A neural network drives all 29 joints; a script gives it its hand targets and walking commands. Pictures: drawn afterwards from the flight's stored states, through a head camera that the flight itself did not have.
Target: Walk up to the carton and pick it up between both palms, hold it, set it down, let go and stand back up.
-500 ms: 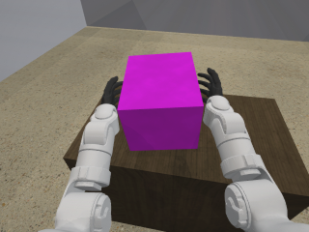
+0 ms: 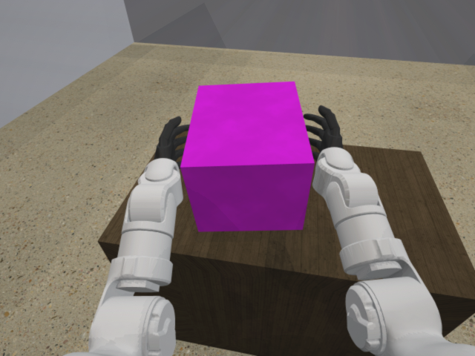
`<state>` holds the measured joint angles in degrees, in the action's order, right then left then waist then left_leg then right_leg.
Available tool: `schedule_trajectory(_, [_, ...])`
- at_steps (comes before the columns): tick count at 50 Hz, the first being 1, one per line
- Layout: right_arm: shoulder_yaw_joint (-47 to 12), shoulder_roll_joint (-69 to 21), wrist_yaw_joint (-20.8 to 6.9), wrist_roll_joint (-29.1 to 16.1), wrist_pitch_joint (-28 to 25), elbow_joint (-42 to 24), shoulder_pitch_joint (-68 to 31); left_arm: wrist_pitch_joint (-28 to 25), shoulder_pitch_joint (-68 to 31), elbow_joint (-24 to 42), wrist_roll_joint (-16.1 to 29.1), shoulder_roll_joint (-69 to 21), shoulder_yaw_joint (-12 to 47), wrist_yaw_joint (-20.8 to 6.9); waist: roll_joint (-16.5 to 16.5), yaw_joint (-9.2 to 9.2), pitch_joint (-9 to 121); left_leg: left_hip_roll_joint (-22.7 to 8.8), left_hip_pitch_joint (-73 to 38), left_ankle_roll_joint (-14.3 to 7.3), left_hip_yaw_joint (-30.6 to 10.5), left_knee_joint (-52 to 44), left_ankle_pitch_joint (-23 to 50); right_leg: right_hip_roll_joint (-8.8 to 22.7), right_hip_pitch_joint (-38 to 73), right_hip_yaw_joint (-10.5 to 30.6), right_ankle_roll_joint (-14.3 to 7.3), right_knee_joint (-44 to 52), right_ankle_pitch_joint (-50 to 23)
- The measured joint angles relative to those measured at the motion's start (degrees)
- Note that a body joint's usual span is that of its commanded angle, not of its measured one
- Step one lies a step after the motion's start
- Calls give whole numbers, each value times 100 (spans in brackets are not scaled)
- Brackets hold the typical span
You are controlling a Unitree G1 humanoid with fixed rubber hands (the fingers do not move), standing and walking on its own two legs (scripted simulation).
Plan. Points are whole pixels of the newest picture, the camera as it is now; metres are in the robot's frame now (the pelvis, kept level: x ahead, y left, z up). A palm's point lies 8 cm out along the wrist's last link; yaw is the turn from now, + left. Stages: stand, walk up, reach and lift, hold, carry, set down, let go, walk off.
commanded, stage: hold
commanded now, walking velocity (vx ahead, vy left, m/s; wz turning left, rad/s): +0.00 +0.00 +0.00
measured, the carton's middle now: (248, 154) +0.41 +0.01 +0.17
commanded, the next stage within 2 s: none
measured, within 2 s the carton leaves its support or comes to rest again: neither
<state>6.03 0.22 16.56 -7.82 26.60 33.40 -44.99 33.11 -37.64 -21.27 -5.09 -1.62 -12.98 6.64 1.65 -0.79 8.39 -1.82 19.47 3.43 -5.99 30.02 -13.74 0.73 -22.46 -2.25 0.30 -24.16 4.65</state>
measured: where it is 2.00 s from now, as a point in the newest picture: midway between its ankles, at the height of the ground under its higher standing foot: outside the picture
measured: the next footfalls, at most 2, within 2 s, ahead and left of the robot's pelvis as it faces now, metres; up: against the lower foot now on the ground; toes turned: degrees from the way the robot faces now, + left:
none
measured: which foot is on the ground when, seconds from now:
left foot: down 0.00-1.00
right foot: down 0.00-1.00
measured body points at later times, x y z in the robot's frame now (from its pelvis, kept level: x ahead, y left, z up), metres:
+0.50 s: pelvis +0.00 +0.00 +0.00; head -0.03 +0.00 +0.45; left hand +0.39 +0.14 +0.18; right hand +0.41 -0.13 +0.18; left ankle +0.02 +0.16 -0.73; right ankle +0.08 -0.13 -0.73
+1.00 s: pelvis +0.00 +0.00 +0.00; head -0.02 +0.00 +0.45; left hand +0.39 +0.14 +0.18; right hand +0.41 -0.13 +0.18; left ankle +0.02 +0.16 -0.73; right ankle +0.08 -0.13 -0.73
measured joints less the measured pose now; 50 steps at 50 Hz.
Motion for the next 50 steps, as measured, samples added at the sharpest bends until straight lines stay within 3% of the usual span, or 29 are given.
schedule_trajectory(50, [0, 0, -19, -60, 10, -216, 103, 140, 0, 273, -176, -81, -31, -36, -14, 0, -100, 0, -17, -5, 0, -5, -9, 0, 17, 0, 0, 0, 15])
